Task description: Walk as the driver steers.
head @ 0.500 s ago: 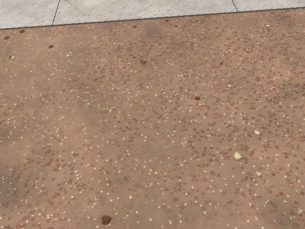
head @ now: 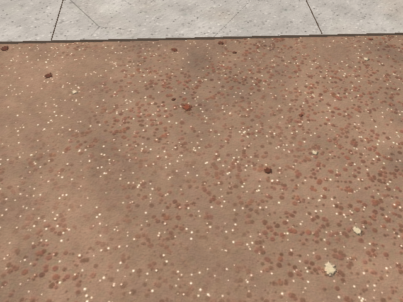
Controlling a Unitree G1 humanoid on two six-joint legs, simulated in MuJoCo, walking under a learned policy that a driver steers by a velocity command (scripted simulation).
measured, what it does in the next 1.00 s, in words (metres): walks ahead, turning left: right foot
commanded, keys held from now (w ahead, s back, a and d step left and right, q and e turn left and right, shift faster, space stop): w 0.40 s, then w+q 0.60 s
